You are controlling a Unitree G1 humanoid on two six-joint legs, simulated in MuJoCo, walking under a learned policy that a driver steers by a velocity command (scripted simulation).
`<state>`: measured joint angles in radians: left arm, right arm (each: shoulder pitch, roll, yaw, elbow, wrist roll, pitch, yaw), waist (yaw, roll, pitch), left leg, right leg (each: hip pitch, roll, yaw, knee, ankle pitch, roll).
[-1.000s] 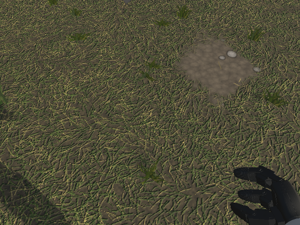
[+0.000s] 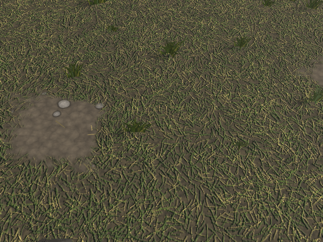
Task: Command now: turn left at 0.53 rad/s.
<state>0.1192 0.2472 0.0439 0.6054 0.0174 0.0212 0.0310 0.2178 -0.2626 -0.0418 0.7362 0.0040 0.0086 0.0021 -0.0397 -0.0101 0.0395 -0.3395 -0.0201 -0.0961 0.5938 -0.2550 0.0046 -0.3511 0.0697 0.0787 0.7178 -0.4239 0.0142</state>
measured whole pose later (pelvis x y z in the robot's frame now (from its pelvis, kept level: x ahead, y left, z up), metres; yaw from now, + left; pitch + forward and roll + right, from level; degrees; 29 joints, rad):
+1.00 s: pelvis +0.25 +0.22 +0.01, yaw +16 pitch +0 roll +1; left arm 0.21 0.31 0.09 0.74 -0.03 -0.01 -0.01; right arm 0.26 -0.25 -0.06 0.79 0.00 -0.07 -0.04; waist -0.02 -0.02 0.07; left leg -0.02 0.00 0.27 0.33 -0.32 0.03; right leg -0.68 -0.09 -0.06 0.93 -0.06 0.01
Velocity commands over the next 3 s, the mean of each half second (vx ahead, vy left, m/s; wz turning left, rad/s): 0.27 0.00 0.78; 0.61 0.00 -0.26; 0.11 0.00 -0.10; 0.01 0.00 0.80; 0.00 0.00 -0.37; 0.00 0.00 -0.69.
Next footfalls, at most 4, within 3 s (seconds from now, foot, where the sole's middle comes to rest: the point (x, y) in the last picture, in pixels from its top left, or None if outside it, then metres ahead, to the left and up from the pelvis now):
0.16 right None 0.04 -0.12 -0.77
0.70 left None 0.19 0.29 -0.77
1.14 right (99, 241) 0.50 0.23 -0.77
1.66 left None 0.39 0.45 -0.77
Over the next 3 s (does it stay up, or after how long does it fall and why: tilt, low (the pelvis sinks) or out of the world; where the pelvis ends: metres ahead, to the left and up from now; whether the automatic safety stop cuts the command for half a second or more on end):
stays up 0.44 0.36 0.00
